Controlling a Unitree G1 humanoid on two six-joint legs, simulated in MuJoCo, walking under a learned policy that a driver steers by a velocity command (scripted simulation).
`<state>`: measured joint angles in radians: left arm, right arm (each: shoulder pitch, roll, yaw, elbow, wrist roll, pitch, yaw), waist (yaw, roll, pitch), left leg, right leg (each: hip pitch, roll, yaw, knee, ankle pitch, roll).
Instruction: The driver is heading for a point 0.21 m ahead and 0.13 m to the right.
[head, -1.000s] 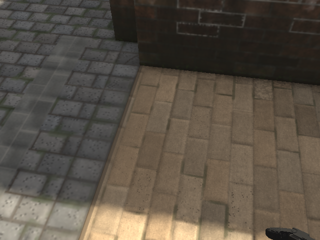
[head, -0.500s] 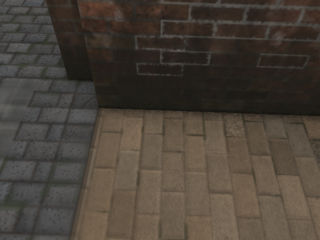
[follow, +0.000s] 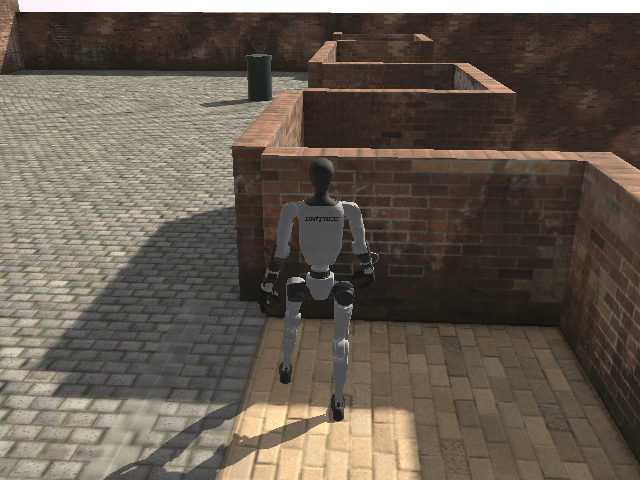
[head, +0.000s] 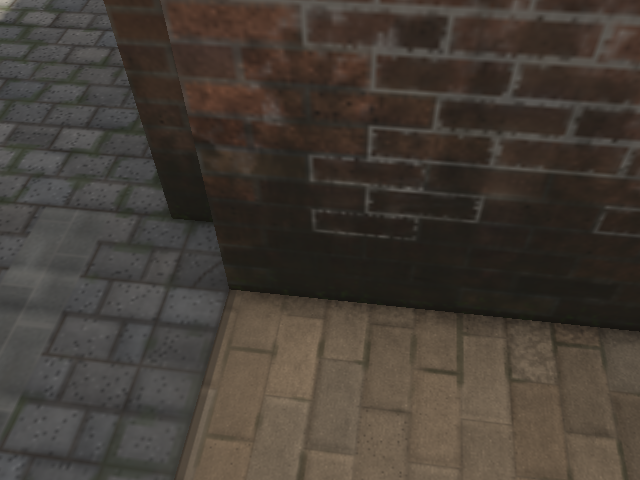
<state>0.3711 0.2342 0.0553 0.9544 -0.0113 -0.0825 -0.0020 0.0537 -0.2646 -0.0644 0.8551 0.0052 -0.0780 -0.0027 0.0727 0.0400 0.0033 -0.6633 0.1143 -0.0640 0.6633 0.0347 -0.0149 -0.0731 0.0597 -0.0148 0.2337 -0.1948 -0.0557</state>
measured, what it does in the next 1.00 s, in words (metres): walks ahead: left foot, then right foot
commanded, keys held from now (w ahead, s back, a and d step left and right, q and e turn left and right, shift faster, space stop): no key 1.00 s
